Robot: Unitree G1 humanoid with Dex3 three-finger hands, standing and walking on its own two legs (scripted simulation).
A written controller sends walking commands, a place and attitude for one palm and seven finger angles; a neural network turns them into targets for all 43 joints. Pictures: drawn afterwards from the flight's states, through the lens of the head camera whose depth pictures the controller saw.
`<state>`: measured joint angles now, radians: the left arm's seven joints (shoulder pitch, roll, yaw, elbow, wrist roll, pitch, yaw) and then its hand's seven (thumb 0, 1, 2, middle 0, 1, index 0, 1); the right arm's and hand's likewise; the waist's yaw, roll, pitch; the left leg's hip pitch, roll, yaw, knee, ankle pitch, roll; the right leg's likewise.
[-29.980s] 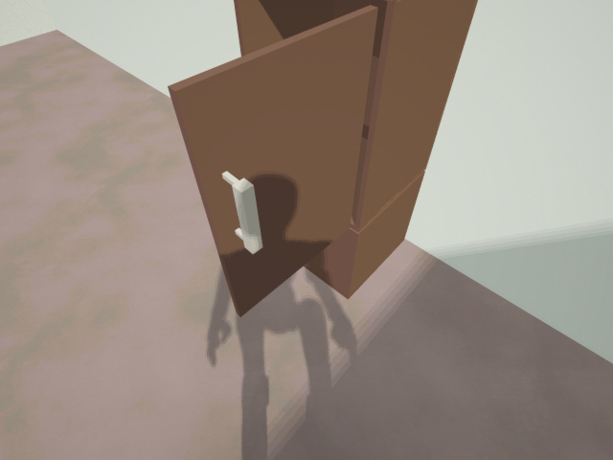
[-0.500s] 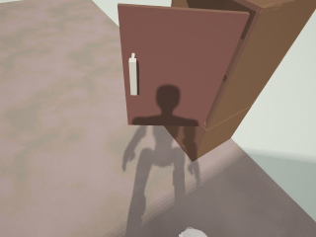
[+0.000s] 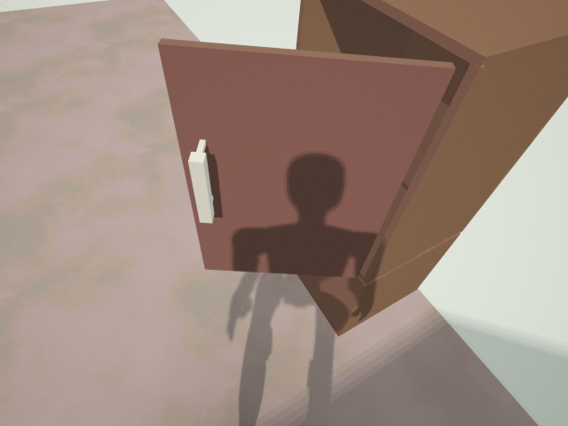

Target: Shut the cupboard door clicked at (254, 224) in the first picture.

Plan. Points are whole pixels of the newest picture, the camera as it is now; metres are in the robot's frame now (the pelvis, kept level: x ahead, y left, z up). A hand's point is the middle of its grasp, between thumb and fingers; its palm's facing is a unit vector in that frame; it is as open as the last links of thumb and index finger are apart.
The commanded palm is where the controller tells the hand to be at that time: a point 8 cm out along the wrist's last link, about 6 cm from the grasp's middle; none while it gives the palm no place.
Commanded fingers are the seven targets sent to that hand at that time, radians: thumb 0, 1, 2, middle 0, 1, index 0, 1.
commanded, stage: come to a stop and stand still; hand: left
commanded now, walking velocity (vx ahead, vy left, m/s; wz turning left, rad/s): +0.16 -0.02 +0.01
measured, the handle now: (204, 182) +0.50 +0.18 +0.02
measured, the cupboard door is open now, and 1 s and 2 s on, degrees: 59 59 59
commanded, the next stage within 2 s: look again from close up in 1.30 s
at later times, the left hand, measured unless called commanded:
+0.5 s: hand out of the picture +0.12 +0.16 -0.17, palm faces +0.03 -0.97 -0.25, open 7.3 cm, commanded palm none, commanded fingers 0.00 0.90 0.90 -0.20 -0.30 -0.20 -0.30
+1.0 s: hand out of the picture +0.09 +0.21 -0.16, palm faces -0.02 -0.96 -0.29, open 7.4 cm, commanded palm none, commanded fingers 0.00 0.90 0.90 -0.20 -0.30 -0.20 -0.30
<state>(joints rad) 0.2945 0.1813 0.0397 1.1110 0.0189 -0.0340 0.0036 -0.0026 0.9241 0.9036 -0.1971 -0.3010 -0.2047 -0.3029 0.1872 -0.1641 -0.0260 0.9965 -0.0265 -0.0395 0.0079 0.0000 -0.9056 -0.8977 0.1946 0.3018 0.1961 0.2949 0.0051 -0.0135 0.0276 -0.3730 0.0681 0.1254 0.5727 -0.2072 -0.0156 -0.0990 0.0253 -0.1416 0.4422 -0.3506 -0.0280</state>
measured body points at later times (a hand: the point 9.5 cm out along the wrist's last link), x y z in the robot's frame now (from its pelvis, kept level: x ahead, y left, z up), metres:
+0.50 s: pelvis +0.06 -0.03 +0.00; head +0.12 -0.03 +0.45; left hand +0.12 +0.21 -0.15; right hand +0.13 -0.29 -0.15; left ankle +0.01 +0.07 -0.69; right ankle +0.08 -0.16 -0.73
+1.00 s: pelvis +0.03 +0.01 +0.00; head +0.04 -0.01 +0.45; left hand +0.09 +0.26 -0.14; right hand +0.10 -0.23 -0.15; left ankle +0.03 +0.08 -0.73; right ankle +0.06 -0.14 -0.73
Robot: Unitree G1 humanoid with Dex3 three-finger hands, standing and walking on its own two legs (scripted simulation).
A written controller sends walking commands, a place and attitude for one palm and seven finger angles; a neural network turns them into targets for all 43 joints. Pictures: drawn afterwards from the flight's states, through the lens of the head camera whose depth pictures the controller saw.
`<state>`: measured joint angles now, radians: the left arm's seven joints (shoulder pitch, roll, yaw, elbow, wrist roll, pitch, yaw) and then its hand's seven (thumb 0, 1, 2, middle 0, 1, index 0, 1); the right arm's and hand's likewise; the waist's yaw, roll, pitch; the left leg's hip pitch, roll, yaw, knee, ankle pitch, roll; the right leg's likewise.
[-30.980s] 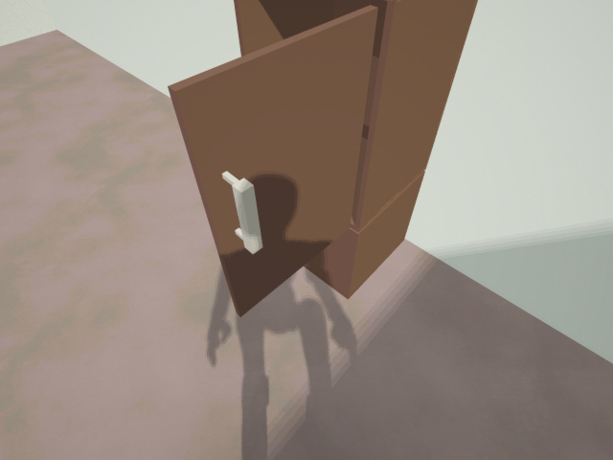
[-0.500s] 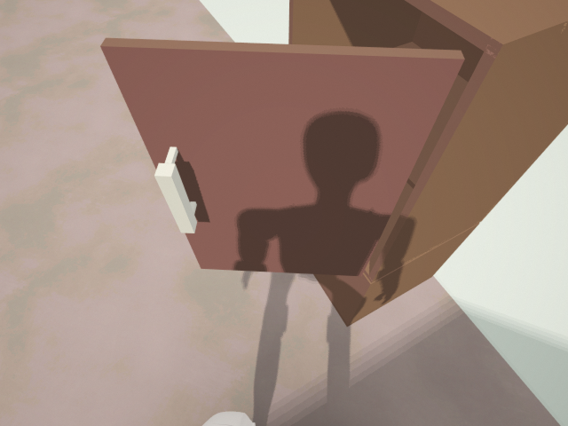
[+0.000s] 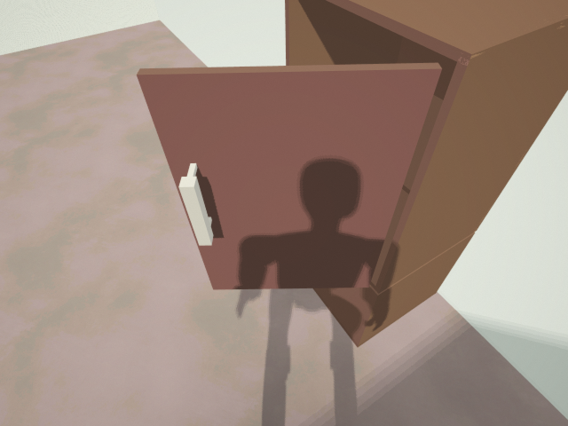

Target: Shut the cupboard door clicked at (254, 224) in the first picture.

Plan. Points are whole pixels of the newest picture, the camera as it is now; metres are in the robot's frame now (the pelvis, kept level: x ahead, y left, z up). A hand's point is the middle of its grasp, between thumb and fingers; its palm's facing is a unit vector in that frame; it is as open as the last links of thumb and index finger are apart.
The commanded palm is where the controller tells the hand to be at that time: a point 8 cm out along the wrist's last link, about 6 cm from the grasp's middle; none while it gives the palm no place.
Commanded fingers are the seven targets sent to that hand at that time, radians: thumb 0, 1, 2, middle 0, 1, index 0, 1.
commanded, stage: come to a stop and stand still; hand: left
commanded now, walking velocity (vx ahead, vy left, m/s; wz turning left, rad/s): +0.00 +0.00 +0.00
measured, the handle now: (199, 205) +0.47 +0.19 +0.02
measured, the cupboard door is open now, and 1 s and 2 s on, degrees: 59 59 59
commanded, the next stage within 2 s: look again from close up in 0.30 s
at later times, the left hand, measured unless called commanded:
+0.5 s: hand out of the picture +0.06 +0.22 -0.14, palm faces -0.04 -0.94 -0.34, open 7.4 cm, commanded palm none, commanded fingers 0.00 0.90 0.90 -0.20 -0.30 -0.20 -0.30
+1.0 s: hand out of the picture +0.11 +0.21 -0.13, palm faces +0.09 -0.95 -0.30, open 7.4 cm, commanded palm +0.09 +0.25 -0.06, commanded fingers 0.00 0.90 0.90 -0.24 -0.34 -0.24 -0.34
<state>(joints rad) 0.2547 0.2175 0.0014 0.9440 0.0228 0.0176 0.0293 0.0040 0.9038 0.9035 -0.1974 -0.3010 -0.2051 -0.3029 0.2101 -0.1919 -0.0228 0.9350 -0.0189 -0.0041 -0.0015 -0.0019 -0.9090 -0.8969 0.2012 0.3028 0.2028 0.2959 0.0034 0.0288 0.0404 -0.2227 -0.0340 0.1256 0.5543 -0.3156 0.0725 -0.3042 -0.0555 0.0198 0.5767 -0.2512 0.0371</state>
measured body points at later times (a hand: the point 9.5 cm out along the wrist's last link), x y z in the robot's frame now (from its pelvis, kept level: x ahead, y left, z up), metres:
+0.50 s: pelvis -0.01 -0.02 +0.01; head +0.00 -0.03 +0.46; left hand +0.06 +0.27 -0.12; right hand +0.06 -0.32 -0.12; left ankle -0.01 +0.07 -0.73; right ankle +0.04 -0.15 -0.73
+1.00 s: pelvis +0.01 -0.04 +0.01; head +0.03 -0.03 +0.46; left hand +0.10 +0.26 -0.11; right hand +0.11 -0.32 -0.12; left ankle +0.00 +0.07 -0.73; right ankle +0.04 -0.15 -0.73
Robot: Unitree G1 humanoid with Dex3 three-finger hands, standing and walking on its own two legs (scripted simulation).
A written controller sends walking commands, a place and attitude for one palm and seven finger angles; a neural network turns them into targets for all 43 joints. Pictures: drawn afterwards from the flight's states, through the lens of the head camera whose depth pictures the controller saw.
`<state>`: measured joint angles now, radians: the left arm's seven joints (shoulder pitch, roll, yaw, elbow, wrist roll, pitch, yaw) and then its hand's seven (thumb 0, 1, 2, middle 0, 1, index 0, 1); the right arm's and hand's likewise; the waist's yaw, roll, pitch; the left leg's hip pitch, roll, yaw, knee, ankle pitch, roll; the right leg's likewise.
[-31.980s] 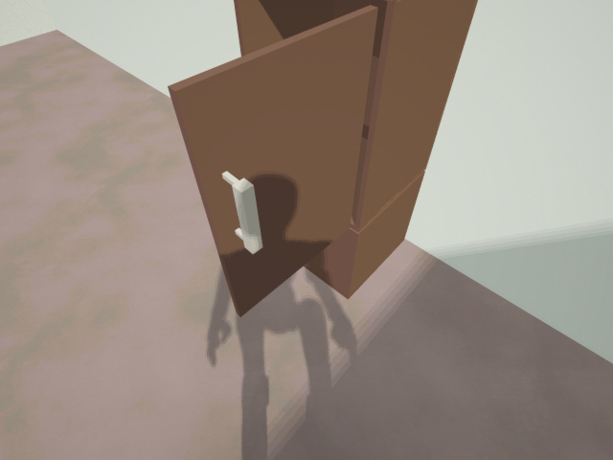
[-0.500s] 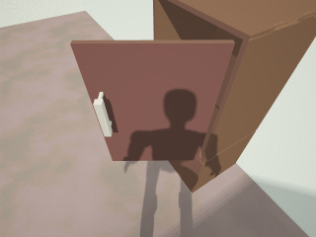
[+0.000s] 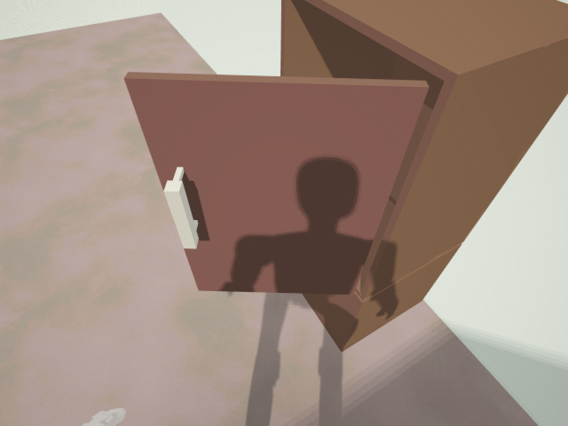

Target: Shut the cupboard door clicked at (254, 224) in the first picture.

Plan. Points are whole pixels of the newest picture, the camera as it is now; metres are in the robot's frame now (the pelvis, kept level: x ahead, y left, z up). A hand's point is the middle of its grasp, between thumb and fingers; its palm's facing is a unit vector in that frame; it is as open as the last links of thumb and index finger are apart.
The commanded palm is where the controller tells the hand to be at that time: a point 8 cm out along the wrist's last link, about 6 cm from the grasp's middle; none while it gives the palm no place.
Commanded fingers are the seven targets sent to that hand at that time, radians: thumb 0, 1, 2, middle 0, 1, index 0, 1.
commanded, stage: raise the hand and make a fist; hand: left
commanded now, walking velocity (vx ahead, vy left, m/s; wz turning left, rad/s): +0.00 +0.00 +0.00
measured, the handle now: (185, 209) +0.46 +0.21 +0.01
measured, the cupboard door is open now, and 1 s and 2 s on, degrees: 59 59 59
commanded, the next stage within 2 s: bring the fist close to the handle in 1.88 s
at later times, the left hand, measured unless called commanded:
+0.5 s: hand (128, 410) +0.15 +0.22 -0.05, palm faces +0.09 -1.00 -0.03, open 5.6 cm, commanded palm +0.12 +0.27 -0.05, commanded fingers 0.00 0.90 0.90 -0.69 -0.84 -0.69 -0.84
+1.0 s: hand (134, 388) +0.17 +0.21 -0.03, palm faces +0.00 -1.00 -0.03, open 3.4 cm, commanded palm +0.15 +0.27 -0.02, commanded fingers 0.00 0.90 0.90 -1.15 -1.34 -1.15 -1.34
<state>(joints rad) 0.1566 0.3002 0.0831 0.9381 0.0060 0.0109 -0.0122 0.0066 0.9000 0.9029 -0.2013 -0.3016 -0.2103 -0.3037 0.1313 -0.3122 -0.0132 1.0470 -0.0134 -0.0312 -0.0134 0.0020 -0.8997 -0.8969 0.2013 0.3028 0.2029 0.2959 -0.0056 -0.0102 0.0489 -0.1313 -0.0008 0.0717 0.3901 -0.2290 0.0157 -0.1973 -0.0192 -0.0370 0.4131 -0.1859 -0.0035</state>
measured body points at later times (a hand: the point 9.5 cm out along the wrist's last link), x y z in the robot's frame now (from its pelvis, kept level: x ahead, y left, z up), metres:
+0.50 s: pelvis -0.04 -0.02 -0.12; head +0.04 -0.01 +0.33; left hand +0.14 +0.27 -0.05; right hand +0.20 -0.23 -0.18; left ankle -0.01 +0.11 -0.74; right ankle +0.02 -0.11 -0.74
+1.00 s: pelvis -0.03 +0.01 -0.09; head +0.03 +0.03 +0.36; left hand +0.17 +0.27 -0.03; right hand +0.17 -0.21 -0.15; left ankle -0.01 +0.11 -0.74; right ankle +0.02 -0.11 -0.74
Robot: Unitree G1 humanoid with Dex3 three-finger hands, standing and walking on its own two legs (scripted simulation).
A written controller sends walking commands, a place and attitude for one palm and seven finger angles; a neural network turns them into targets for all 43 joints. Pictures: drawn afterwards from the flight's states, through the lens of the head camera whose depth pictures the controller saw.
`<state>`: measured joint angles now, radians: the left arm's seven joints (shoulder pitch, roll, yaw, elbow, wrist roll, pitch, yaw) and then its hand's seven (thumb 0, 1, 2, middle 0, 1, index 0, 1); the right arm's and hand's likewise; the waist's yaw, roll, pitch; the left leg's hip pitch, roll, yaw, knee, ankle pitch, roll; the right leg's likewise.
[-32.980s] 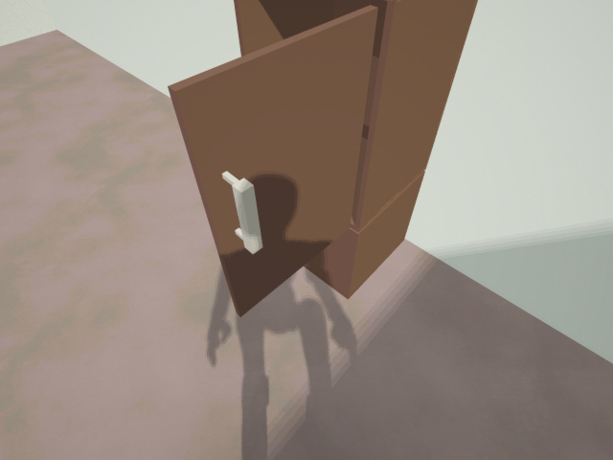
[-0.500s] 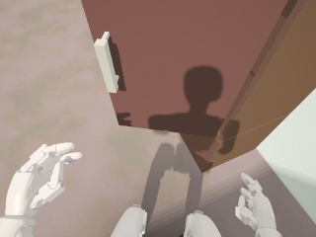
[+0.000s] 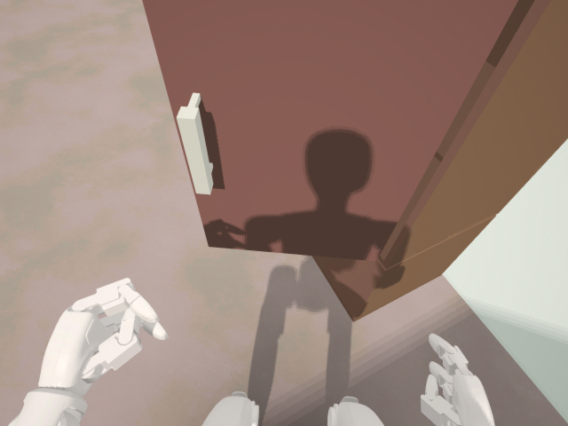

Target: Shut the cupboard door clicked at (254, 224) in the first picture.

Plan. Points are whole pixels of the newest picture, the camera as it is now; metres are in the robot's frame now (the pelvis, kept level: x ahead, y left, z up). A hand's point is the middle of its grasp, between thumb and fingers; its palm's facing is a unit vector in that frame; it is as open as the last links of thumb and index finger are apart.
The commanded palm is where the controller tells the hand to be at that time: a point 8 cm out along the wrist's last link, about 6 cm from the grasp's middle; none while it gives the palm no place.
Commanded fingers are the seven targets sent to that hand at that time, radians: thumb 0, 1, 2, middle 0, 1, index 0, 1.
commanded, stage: raise the hand and make a fist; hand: left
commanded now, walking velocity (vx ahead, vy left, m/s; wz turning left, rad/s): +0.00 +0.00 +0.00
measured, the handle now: (200, 146) +0.49 +0.17 +0.09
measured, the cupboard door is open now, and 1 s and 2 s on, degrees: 59 59 59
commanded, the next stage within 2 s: bring the fist close to the handle in 0.88 s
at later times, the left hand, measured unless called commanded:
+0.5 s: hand (141, 300) +0.24 +0.18 +0.10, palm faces +0.00 -1.00 -0.05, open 3.1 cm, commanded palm +0.22 +0.24 +0.10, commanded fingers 0.00 0.90 0.90 -1.30 -1.50 -1.30 -1.50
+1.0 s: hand (166, 303) +0.24 +0.16 +0.09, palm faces -0.01 -1.00 -0.04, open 3.1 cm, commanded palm +0.23 +0.22 +0.10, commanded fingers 0.00 0.90 0.90 -1.30 -1.50 -1.30 -1.50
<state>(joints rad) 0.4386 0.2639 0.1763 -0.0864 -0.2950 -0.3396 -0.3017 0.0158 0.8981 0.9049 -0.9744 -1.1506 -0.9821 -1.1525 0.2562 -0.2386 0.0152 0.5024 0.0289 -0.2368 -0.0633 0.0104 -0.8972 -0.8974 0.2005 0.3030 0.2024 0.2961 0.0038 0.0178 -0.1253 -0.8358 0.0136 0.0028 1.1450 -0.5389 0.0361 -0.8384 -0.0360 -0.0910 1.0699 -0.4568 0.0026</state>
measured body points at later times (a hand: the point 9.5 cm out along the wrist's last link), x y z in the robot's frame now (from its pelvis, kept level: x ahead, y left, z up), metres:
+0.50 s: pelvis +0.02 -0.01 +0.02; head +0.06 +0.00 +0.47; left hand +0.24 +0.24 +0.10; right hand +0.19 -0.24 -0.05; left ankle +0.01 +0.09 -0.66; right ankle +0.04 -0.13 -0.66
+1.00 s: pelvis +0.02 -0.02 +0.02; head +0.06 -0.03 +0.47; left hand +0.24 +0.21 +0.09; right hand +0.20 -0.26 -0.05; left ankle +0.01 +0.09 -0.66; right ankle +0.04 -0.13 -0.66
